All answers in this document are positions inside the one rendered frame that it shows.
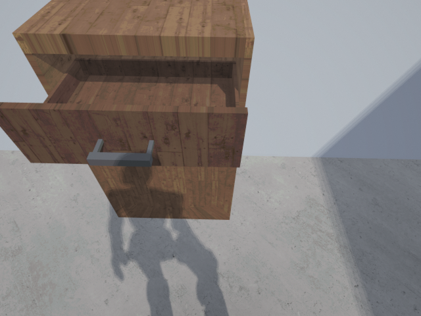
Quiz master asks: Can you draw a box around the cabinet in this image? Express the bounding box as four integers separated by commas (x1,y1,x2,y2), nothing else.
12,0,255,220

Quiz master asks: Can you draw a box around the handle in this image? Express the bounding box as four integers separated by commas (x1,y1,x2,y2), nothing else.
87,139,155,167

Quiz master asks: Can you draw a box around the drawer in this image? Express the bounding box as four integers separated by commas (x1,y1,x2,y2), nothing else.
0,58,248,168

